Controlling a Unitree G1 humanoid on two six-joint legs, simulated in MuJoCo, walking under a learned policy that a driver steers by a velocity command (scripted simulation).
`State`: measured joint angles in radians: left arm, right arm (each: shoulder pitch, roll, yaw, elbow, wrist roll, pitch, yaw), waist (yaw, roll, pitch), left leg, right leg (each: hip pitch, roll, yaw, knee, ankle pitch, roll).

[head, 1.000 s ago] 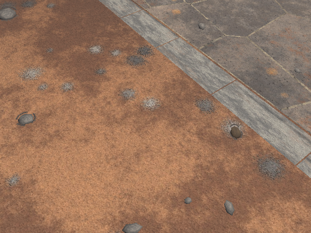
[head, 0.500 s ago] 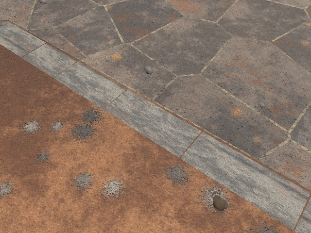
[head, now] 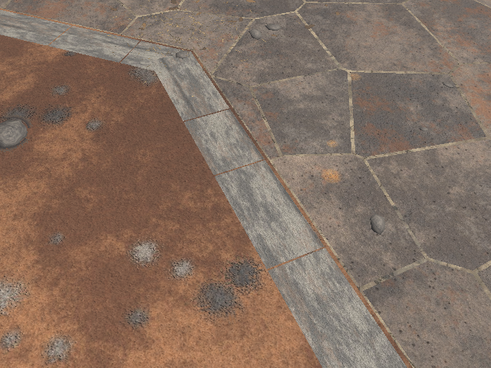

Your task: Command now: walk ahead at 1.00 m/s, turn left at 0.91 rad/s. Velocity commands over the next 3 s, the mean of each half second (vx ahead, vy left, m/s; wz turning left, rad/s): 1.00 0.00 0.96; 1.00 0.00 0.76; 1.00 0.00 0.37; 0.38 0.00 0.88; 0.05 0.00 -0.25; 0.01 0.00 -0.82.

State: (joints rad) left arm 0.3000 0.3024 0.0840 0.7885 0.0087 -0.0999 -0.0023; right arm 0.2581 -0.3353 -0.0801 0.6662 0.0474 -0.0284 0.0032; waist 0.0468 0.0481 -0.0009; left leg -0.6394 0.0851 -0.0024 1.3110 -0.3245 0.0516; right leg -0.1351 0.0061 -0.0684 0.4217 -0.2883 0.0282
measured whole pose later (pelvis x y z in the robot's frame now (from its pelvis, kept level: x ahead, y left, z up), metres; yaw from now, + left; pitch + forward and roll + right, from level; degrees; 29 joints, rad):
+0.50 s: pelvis +0.43 +0.09 +0.00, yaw +29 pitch -1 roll -1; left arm 0.04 0.29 0.02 0.61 0.02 -0.13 0.00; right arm 0.45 -0.26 -0.05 0.70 0.02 -0.06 0.01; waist -0.07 -0.02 0.06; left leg -0.13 -0.17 -0.12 0.44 -0.26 0.16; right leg -0.68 -0.10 0.17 0.93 -0.14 0.05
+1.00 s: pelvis +0.81 +0.26 +0.00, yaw +52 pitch +0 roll -4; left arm 0.53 0.30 0.07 0.86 -0.01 -0.10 -0.02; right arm 0.07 -0.30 -0.03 0.60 0.03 -0.05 0.03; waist 0.11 0.04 0.02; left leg -0.78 0.07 -0.10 1.04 -0.13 0.06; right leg 0.04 0.04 -0.08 0.29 -0.32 0.01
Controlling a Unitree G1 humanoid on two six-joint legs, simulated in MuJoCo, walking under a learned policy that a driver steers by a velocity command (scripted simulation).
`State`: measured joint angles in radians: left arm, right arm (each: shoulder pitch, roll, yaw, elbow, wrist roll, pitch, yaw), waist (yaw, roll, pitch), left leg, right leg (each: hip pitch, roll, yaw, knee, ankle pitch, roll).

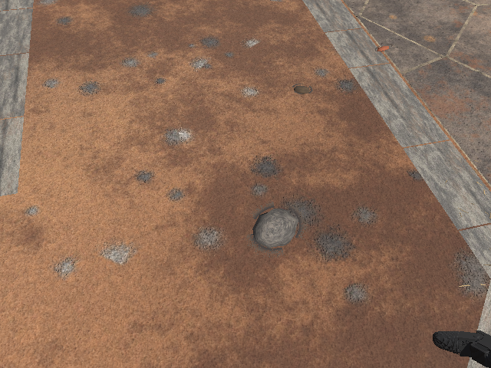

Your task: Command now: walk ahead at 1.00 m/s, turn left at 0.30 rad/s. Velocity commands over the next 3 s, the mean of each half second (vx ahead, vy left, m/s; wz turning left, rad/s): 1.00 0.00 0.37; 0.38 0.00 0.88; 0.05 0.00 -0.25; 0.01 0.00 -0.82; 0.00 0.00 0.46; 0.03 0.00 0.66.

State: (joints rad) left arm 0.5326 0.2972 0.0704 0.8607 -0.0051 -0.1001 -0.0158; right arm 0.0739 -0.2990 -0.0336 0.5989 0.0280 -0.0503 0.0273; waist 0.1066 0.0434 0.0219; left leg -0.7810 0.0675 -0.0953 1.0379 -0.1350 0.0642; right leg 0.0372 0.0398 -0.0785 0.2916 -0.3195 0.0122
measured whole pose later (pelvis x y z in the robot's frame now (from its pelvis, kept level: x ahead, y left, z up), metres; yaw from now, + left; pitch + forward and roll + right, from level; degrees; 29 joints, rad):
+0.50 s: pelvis +0.45 +0.07 +0.01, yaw +10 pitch +0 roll +0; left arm 0.00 0.30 0.01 0.66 0.01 -0.14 -0.02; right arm 0.55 -0.24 -0.05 0.83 0.02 -0.08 0.00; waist -0.12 -0.04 0.02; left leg 0.00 -0.12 -0.11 0.30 -0.29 0.10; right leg -0.72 -0.11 0.11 0.72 0.05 0.04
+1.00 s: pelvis +0.74 +0.10 +0.00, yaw +37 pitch -1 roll -4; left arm 0.11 0.35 0.10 0.79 -0.03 -0.03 0.00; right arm 0.13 -0.37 -0.10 0.58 0.02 0.08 0.02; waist 0.04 -0.01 0.12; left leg -0.50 0.08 0.04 0.71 -0.17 0.02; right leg -0.18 -0.09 -0.27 0.45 -0.22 0.05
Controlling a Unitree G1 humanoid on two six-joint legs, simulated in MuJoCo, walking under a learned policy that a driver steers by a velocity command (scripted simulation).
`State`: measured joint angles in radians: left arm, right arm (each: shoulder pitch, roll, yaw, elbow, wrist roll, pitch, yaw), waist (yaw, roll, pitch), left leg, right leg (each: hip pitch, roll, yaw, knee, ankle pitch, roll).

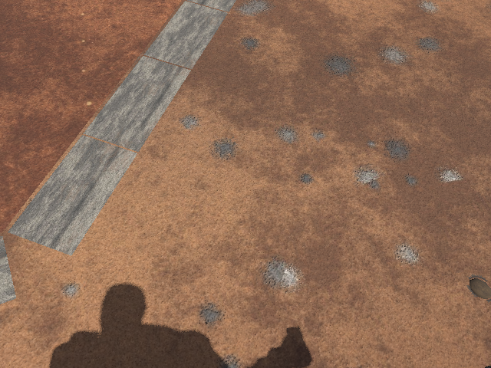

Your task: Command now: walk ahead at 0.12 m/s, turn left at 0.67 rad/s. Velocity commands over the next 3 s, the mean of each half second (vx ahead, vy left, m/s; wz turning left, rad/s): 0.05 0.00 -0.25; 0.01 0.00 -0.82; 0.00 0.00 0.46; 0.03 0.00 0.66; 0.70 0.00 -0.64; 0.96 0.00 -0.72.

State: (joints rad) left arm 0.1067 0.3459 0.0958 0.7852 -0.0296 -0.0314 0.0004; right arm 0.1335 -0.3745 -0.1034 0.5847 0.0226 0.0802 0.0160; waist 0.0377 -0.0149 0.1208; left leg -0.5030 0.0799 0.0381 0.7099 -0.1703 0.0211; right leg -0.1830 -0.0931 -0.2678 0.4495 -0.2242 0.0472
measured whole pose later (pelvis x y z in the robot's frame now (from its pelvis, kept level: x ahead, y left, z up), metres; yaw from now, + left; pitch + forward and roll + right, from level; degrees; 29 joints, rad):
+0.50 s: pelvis +0.06 -0.01 +0.00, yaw -12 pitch +1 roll +2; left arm 0.16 0.30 0.08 0.79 -0.02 0.09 -0.03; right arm 0.07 -0.27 -0.07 0.72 -0.01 0.02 -0.04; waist 0.03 0.00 0.06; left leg -0.27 0.09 0.29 0.53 -0.25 0.02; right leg -0.33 -0.09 -0.10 0.73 -0.37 0.03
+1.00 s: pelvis +0.11 -0.02 +0.00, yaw -39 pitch +2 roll +1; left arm 0.11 0.35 0.09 0.63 -0.01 0.06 0.04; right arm 0.10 -0.31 -0.09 0.75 -0.01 -0.03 0.00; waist 0.00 -0.01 0.03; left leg -0.33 -0.06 -0.11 0.48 -0.16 -0.02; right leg -0.28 0.13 0.29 0.58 -0.31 -0.02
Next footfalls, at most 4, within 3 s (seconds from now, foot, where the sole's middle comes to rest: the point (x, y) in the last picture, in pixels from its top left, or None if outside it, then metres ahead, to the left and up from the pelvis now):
0.02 left None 0.14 0.10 -0.77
0.52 right None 0.06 -0.12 -0.77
1.00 left None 0.24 0.02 -0.77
1.58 left None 0.26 0.09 -0.77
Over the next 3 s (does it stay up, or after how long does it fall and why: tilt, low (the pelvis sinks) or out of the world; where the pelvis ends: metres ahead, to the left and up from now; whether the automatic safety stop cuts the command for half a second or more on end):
stays up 0.79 -0.28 -0.02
